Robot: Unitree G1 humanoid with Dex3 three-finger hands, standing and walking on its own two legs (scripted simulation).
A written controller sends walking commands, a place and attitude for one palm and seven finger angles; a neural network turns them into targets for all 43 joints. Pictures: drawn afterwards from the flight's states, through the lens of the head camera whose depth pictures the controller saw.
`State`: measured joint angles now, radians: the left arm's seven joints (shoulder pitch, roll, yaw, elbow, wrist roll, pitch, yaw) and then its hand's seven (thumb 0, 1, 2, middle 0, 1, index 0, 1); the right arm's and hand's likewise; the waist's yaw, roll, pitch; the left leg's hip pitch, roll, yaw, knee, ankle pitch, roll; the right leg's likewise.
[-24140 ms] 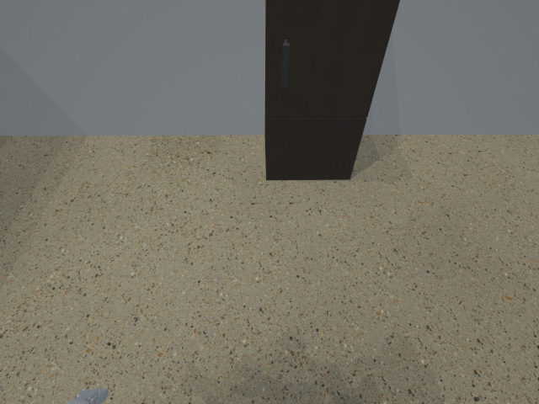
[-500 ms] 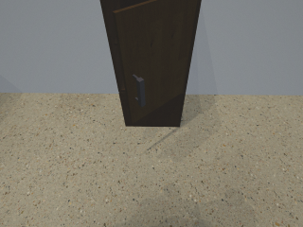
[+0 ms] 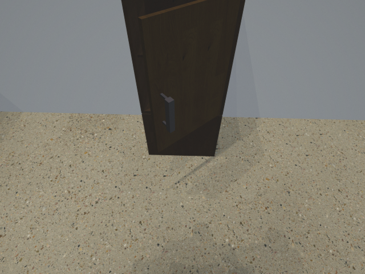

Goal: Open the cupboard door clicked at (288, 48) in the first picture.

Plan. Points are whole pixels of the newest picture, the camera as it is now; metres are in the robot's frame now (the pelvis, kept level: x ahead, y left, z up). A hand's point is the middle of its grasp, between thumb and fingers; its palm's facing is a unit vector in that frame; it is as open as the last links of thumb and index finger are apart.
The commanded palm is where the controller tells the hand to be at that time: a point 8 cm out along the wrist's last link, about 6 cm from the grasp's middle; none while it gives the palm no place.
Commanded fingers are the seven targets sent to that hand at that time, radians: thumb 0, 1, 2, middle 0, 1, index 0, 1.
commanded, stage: look to check the result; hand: left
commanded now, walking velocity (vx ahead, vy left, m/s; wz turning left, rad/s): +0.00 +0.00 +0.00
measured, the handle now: (166, 112) +0.69 +0.09 -0.11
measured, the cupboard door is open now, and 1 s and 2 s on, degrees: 41 41 41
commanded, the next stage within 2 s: walk to a spot facing it in 0.58 s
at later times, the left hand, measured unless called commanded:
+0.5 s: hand out of the picture +0.08 +0.23 -0.16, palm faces -0.03 -0.95 -0.31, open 7.4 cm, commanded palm none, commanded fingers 0.00 0.90 0.90 -0.20 -0.30 -0.20 -0.30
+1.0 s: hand out of the picture +0.08 +0.21 -0.18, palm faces -0.12 -0.95 -0.28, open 7.4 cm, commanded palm none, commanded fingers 0.00 0.90 0.90 -0.20 -0.30 -0.20 -0.30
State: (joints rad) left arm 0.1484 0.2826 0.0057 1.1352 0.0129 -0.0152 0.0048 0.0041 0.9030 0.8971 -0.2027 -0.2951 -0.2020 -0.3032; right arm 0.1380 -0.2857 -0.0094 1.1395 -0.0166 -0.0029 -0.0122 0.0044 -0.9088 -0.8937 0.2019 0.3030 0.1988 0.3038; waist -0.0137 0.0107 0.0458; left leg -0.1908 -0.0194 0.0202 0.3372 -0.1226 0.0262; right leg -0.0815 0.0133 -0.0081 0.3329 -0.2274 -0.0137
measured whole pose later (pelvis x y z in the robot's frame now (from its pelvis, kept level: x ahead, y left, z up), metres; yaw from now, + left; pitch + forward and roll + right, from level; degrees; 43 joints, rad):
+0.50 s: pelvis +0.02 +0.00 +0.00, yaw +0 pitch -1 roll +0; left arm 0.13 0.30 0.00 1.14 0.01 -0.02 0.01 0.00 0.90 0.90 -0.20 -0.30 -0.20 -0.30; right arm 0.10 -0.30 0.00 1.14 -0.01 -0.01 -0.01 0.01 -0.91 -0.89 0.20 0.30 0.20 0.30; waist -0.01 0.00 0.05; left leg -0.16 -0.03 0.02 0.31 -0.14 0.03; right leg -0.05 0.00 0.00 0.30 -0.24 -0.01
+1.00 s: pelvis +0.01 -0.01 -0.01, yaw -8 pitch +0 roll +2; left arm 0.18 0.26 0.04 1.04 0.02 0.06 0.00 0.00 0.90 0.90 -0.20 -0.29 -0.20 -0.30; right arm 0.13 -0.23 -0.03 1.03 -0.02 0.02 -0.03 0.00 -0.91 -0.89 0.20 0.30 0.20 0.30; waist 0.02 -0.01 0.09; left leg -0.23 0.02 0.15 0.48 -0.24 0.02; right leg -0.25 0.02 0.05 0.67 -0.41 -0.02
